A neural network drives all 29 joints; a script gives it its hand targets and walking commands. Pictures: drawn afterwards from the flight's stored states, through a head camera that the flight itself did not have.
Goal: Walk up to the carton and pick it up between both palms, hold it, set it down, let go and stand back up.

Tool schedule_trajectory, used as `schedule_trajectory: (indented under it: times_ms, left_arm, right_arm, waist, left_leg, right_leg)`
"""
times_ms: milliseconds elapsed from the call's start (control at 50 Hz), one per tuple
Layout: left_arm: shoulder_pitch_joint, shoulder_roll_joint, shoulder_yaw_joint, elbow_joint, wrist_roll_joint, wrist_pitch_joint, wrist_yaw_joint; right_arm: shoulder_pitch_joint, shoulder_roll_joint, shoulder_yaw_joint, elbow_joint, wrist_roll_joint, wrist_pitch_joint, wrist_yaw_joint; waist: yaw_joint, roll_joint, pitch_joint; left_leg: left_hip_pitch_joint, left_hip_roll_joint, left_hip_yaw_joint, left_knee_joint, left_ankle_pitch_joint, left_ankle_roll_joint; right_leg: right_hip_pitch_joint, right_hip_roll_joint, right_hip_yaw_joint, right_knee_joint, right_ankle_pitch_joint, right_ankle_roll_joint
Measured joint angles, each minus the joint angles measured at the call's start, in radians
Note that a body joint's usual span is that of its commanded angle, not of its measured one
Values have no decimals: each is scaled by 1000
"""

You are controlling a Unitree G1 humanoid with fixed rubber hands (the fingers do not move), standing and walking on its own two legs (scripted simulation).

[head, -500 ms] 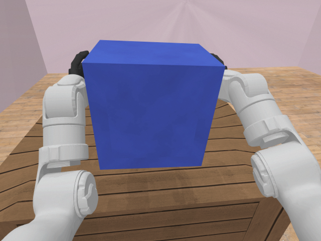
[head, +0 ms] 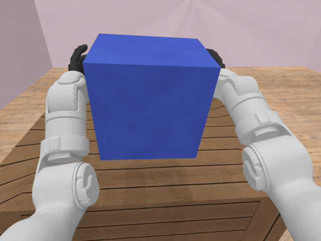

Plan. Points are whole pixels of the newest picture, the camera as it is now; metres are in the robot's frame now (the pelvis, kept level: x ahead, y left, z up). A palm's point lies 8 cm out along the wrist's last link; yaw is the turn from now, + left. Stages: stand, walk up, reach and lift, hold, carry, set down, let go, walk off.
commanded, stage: set down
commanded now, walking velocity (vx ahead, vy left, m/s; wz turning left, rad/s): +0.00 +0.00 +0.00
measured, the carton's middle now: (149, 98) +0.36 +0.03 +0.28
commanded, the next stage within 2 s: none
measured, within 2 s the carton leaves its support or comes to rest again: neither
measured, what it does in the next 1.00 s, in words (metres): stands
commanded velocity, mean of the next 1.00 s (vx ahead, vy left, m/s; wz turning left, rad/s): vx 0.00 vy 0.00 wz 0.00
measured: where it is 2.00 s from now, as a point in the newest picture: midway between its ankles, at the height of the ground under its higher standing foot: outside the picture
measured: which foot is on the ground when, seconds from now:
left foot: down 0.00-1.00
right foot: down 0.00-1.00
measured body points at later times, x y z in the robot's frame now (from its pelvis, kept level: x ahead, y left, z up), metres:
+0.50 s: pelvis -0.01 +0.02 +0.00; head -0.06 +0.06 +0.44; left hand +0.40 +0.21 +0.26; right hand +0.41 -0.11 +0.23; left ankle +0.08 +0.14 -0.74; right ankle -0.07 -0.11 -0.74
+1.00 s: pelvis +0.00 +0.01 +0.00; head -0.05 +0.04 +0.45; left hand +0.40 +0.21 +0.23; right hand +0.41 -0.11 +0.20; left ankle +0.08 +0.14 -0.74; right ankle -0.07 -0.11 -0.74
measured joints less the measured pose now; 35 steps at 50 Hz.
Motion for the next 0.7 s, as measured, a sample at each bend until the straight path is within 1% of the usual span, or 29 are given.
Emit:
schedule_trajectory:
  times_ms: [60,100,200,320,440,560,640,700]
  left_arm:
    - [-2,7,2,29,12,-42,-13]
    - [10,12,-8,26,15,-60,-19]
    - [63,12,-43,-28,20,-83,-27]
    - [113,-1,-76,-84,32,-99,-29]
    - [123,-14,-106,-116,25,-115,-5]
    - [110,-33,-100,-93,25,-130,16]
    - [132,-42,-104,-112,11,-139,29]
    - [142,-50,-96,-102,10,-149,32]
  right_arm:
    - [15,19,-21,16,-31,-48,8]
    - [38,32,-28,10,-43,-77,10]
    - [129,58,-26,-52,-50,-135,10]
    - [225,74,-31,-127,-59,-180,12]
    - [270,67,-41,-180,-71,-209,22]
    - [268,57,-52,-170,-96,-218,40]
    - [283,47,-32,-189,-95,-223,42]
    - [289,49,-33,-184,-102,-220,42]
  waist:
    - [-1,-13,21]
    - [-3,-24,35]
    - [-12,-51,68]
    - [-15,-70,102]
    - [-11,-60,118]
    - [-2,-37,115]
    - [5,-23,107]
    - [9,-17,104]
  left_leg:
    - [17,-7,-7,-13,7,1]
    - [28,-10,-12,-18,10,1]
    - [41,-18,-23,-15,9,1]
    - [31,-22,-27,0,6,4]
    - [-12,-21,-24,17,8,10]
    - [-42,-22,-11,15,14,19]
    - [-53,-22,-2,20,10,23]
    - [-51,-22,2,23,5,25]
  right_leg:
    - [19,-4,-9,-10,2,1]
    - [32,-7,-15,-16,3,2]
    - [54,-11,-27,-21,2,4]
    - [49,-13,-31,-13,1,7]
    - [4,-14,-28,5,3,13]
    - [-35,-19,-16,14,7,21]
    - [-46,-21,-7,14,9,25]
    - [-44,-22,-3,15,7,27]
